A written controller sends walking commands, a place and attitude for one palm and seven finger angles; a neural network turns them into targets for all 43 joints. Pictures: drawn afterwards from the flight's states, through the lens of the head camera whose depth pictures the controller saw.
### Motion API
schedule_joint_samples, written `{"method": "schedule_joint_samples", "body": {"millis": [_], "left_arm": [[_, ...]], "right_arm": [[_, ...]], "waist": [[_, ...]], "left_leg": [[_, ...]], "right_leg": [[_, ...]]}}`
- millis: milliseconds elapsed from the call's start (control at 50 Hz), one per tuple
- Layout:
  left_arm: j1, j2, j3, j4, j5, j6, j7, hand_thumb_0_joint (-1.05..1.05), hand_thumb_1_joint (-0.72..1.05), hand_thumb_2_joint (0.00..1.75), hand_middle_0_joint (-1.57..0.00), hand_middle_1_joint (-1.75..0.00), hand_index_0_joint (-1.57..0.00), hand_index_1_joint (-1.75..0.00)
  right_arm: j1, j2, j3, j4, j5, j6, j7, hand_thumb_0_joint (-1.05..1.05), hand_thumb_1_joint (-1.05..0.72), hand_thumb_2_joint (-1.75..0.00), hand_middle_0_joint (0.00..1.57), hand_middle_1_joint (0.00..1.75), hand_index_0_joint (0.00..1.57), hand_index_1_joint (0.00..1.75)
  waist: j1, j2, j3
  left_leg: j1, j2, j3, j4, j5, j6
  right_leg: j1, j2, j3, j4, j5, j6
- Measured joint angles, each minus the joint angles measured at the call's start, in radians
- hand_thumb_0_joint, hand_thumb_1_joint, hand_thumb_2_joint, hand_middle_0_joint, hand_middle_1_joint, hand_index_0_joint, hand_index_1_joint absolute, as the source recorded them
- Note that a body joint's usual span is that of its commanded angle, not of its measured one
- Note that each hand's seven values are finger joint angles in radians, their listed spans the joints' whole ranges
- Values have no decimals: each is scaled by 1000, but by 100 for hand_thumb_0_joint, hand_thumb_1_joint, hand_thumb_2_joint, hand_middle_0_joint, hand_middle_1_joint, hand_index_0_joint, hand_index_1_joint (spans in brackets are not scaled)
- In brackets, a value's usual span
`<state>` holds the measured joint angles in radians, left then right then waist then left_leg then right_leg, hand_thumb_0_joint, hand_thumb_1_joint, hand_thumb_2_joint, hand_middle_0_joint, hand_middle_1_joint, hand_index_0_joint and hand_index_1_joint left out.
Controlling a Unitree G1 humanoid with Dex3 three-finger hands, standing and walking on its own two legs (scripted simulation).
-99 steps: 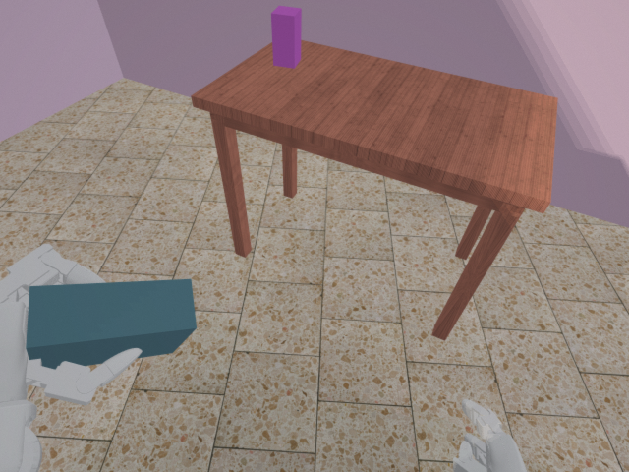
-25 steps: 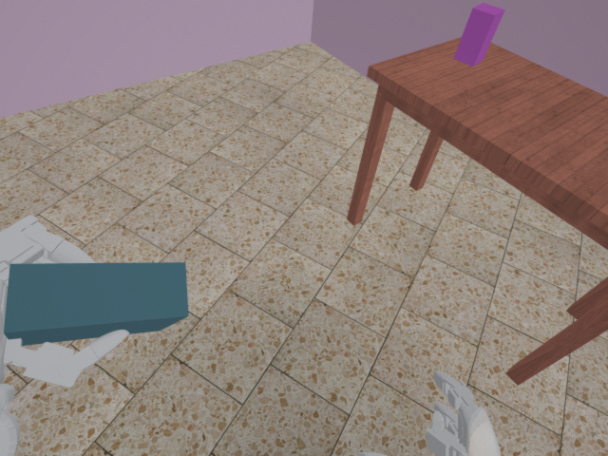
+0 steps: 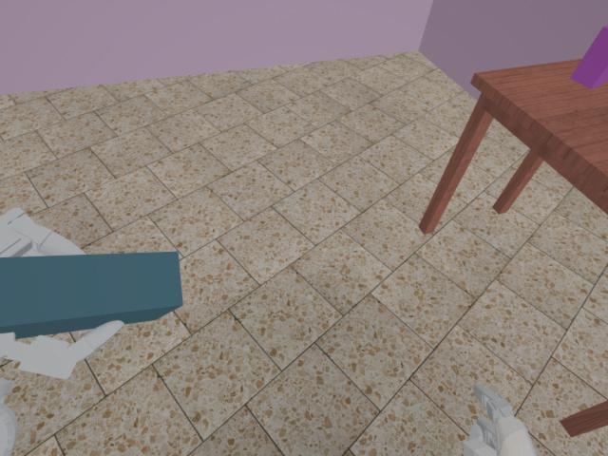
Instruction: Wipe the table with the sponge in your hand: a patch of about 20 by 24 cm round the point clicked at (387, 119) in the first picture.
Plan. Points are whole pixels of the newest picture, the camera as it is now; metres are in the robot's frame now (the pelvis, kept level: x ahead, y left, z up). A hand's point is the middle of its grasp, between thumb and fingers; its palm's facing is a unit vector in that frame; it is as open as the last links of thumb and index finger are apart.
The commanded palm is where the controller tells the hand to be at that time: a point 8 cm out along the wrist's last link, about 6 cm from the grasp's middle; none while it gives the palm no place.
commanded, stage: walk around to get in front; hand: left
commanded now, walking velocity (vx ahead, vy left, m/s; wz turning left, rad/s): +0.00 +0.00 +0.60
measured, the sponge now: (119, 293) +0.23 +0.20 +0.16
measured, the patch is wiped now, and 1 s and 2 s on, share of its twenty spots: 0.00 0.00 0.00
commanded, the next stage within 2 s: none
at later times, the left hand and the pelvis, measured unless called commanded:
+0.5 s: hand out of the picture +0.06 +0.24 +0.18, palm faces +0.61 -0.68 -0.42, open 9.5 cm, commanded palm +0.00 +0.28 +0.19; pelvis -0.07 -0.04 +0.02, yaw +18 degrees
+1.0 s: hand out of the picture +0.04 +0.30 +0.20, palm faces +0.74 -0.48 -0.47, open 9.5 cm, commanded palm -0.02 +0.32 +0.19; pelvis -0.02 +0.00 +0.01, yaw +30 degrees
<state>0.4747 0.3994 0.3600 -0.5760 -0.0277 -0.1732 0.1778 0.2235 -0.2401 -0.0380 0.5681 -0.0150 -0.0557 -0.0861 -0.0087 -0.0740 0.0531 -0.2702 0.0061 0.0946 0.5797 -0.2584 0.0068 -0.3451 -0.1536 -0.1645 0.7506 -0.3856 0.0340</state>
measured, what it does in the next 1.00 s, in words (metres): steps on the spot, turning left: right foot, then left foot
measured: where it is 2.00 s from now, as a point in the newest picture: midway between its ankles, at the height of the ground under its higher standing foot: outside the picture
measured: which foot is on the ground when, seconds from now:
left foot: down 0.00-0.34, up 0.36-0.70, down 0.72-1.00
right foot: up 0.00-0.34, down 0.36-0.72, up 0.74-1.00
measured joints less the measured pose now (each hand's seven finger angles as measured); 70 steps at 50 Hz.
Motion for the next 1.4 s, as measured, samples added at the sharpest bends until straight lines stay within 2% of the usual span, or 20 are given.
{"method": "schedule_joint_samples", "body": {"millis": [60, 120, 220, 320, 360, 400, 480, 580, 680, 740, 800, 840, 920, 1000, 1060, 1080, 1120, 1200, 1280, 1400], "left_arm": [[-10, 16, 14, 12, 15, -6, -18, 0, -44, 99, -81, -135, -81, -135], [17, 21, 11, -13, 16, -7, -31, 0, -44, 99, -81, -135, -81, -135], [62, 10, -3, -27, -2, -7, -42, 0, -44, 99, -81, -135, -81, -135], [23, -5, -9, 59, -6, 30, -41, 0, -44, 99, -81, -135, -81, -135], [-7, -6, -10, 80, 3, 49, -41, 0, -44, 99, -81, -135, -81, -135], [-46, -38, -38, 100, 8, 59, -44, 0, -44, 99, -81, -135, -81, -135], [-16, -65, -73, 99, 9, 43, -53, 0, -44, 99, -81, -135, -81, -135], [28, -24, -58, 79, 12, 15, -40, 0, -44, 99, -81, -135, -81, -135], [21, -16, -23, 29, 4, 15, 0, 0, -44, 99, -81, -135, -81, -135], [-17, -23, 2, 3, 1, 0, 25, 0, -44, 99, -81, -135, -81, -135], [-71, -18, 3, 57, 23, -8, 11, 0, -44, 99, -81, -135, -81, -135], [-65, -15, -2, 58, 29, 0, -4, 0, -44, 99, -81, -135, -81, -135], [5, -17, -7, 3, 24, -25, -25, 0, -44, 99, -81, -135, -81, -135], [32, -8, 2, 25, 19, -58, -39, 0, -44, 99, -81, -135, -81, -135], [-1, 5, 11, 88, 21, -46, -38, 0, -44, 99, -81, -135, -81, -135], [-27, -1, 7, 110, 26, -37, -38, 0, -44, 99, -81, -135, -81, -135], [-78, -39, -20, 158, 28, -22, -40, 0, -44, 99, -81, -135, -81, -135], [-65, -86, -50, 163, 30, -12, -48, 0, -44, 99, -81, -135, -81, -135], [5, -50, -43, 72, 28, -26, -39, 0, -44, 99, -81, -135, -81, -135], [45, -3, 3, -20, 15, -52, 3, 0, -44, 99, -81, -135, -81, -135]], "right_arm": [[-14, 34, 3, 11, 5, -27, 28, 2, -91, -90, 19, 30, 20, 30], [-6, 67, 25, 14, 18, -48, 59, 1, -91, -90, 19, 30, 20, 30], [12, 95, 58, 15, 22, -60, 63, 1, -91, -90, 20, 30, 20, 30], [6, 97, 76, 30, 15, -42, 51, 1, -90, -90, 20, 30, 21, 30], [0, 94, 78, 25, 16, -33, 50, 1, -90, -90, 20, 30, 21, 30], [-23, 68, 71, 52, 5, -24, 50, 1, -90, -90, 20, 30, 21, 30], [-18, 37, 51, 80, 2, 4, 43, 1, -90, -90, 20, 30, 21, 30], [21, 9, 20, 50, -2, 5, 14, 2, -91, -90, 20, 30, 20, 30], [46, -19, -3, 21, -3, -10, 4, 2, -91, -90, 20, 30, 20, 30], [16, -18, -9, -2, 4, -27, 2, 2, -91, -90, 19, 30, 20, 30], [-26, 40, 5, 25, 17, -38, 24, 2, -91, -90, 19, 30, 20, 30], [-29, 78, 25, 34, 24, -42, 39, 1, -91, -90, 19, 30, 20, 30], [-4, 127, 60, 44, 21, -67, 53, 1, -91, -90, 20, 30, 20, 30], [24, 137, 78, 63, 13, -71, 46, 1, -90, -90, 20, 30, 21, 30], [33, 122, 79, 71, 15, -53, 36, 1, -90, -90, 20, 30, 21, 30], [24, 110, 75, 78, 17, -45, 35, 1, -90, -90, 20, 30, 21, 30], [-6, 71, 60, 112, 15, -26, 36, 1, -90, -90, 20, 30, 21, 30], [-41, 10, 32, 126, 15, 6, 36, 2, -91, -90, 20, 30, 21, 30], [-36, -14, 6, 77, 13, 7, 26, 2, -91, -90, 20, 30, 20, 30], [-1, -36, -23, 8, 14, -1, 10, 1, -91, -90, 19, 30, 20, 30]], "waist": [[-12, 18, 13], [-14, 44, 6], [8, 87, -15], [41, 118, -41], [50, 101, -56], [56, 113, -38], [39, 86, -33], [21, 42, -36], [41, 16, -34], [36, 7, -1], [14, 7, 16], [2, 16, 7], [8, 53, -7], [37, 105, -22], [48, 130, -32], [50, 138, -29], [51, 152, -11], [36, 128, 6], [13, 69, 17], [27, 28, 9]], "left_leg": [[-21, 5, -46, 17, -13, 21], [-26, 19, -97, -26, 26, 14], [-43, 16, -157, -76, 89, 6], [-83, -5, -197, -77, 110, 2], [-161, -25, -177, 27, -28, 3], [-258, -28, -157, 283, -128, -17], [-338, -4, -79, 603, -79, -52], [-236, 51, 5, 369, -91, -42], [-70, 48, 64, 59, -138, -15], [-17, 26, 64, -11, 7, 21], [-16, 24, 33, 43, -43, 16], [-2, 27, 9, 16, -45, 12], [43, 42, -22, -63, -19, -1], [78, 59, -49, -85, -33, -17], [47, 65, -77, 33, -118, -9], [6, 64, -82, 144, -169, 5], [-90, 43, -101, 414, -206, 9], [-222, 44, -57, 635, -140, -13], [-220, 75, 6, 386, -95, -14], [-83, 63, 82, 4, -27, -4]], "right_leg": [[-94, 66, 85, 249, -139, 32], [-137, 105, 99, 314, -89, 47], [-93, 131, 103, 200, -50, 56], [74, 163, 78, -64, -92, 29], [133, 153, 78, -219, -51, -23], [112, 138, 52, -193, 65, -62], [153, 87, 7, -236, 85, -59], [177, 31, -48, -290, 104, -45], [144, -14, -82, -212, 53, -18], [39, -39, -20, 72, -56, 1], [-98, 12, 75, 404, -111, 8], [-165, 26, 82, 462, -67, 16], [-194, 30, 50, 289, 16, 25], [-108, 54, 13, 28, 28, 30], [5, 82, -12, -159, 61, 4], [1, 81, -18, -151, 143, -29], [0, 70, -37, -86, 126, -68], [59, 53, -51, -130, 88, -68], [113, 36, -68, -210, 101, -64], [156, 22, -74, -180, 30, -33]]}}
